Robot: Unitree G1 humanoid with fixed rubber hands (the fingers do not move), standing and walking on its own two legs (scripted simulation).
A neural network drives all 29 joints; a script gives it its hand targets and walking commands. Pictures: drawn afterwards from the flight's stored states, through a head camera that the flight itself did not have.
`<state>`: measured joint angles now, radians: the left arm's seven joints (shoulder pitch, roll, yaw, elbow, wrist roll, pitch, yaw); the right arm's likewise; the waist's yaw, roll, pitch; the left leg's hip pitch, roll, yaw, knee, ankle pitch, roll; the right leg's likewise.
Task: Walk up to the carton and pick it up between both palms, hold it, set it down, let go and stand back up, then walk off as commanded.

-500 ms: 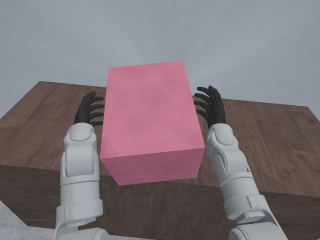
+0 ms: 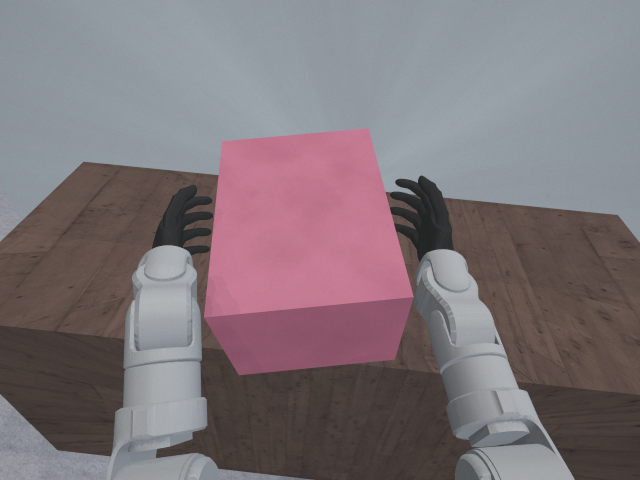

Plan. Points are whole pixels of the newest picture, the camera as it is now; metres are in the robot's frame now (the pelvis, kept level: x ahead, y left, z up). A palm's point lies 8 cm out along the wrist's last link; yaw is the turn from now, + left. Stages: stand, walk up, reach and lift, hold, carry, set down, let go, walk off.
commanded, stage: hold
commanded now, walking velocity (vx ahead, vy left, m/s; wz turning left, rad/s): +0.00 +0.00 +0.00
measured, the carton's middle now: (305, 247) +0.43 -0.01 +0.09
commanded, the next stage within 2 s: none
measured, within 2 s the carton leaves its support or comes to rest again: neither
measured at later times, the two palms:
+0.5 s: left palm (164, 255) +0.35 +0.16 +0.16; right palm (427, 243) +0.35 -0.15 +0.17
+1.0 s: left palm (161, 254) +0.35 +0.16 +0.16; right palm (426, 235) +0.35 -0.14 +0.18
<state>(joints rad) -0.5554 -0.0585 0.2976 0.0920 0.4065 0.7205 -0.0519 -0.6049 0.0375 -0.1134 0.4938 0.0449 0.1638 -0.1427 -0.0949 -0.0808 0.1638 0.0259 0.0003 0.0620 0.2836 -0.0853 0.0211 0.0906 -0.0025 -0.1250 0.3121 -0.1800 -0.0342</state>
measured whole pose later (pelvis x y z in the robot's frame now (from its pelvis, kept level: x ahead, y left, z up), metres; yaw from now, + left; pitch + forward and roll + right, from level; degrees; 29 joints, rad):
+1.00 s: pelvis +0.01 +0.00 +0.00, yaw +0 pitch -14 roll +0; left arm -0.49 -0.05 0.31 0.00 0.41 0.75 -0.07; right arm -0.57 0.05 -0.05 0.43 0.09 0.18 -0.17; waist -0.10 -0.12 0.14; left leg 0.05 0.01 0.06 0.29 -0.11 0.01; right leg 0.13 0.01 -0.13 0.29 -0.19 -0.04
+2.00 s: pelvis +0.00 +0.01 +0.00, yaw -1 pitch -12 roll +0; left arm -0.57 -0.07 0.31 0.11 0.39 0.70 -0.04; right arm -0.61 0.02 -0.11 0.49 0.05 0.16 -0.14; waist -0.09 -0.06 0.16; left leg 0.01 0.00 0.08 0.27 -0.08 0.03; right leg 0.06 -0.01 -0.11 0.31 -0.17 -0.03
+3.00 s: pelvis +0.01 -0.01 +0.00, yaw +0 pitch -13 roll +0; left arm -0.50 -0.04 0.30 0.03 0.39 0.75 -0.07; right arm -0.57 0.07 -0.09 0.46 0.07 0.17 -0.16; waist -0.09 -0.12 0.14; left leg 0.04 0.01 0.05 0.30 -0.11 0.01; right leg 0.12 0.01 -0.14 0.30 -0.19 -0.04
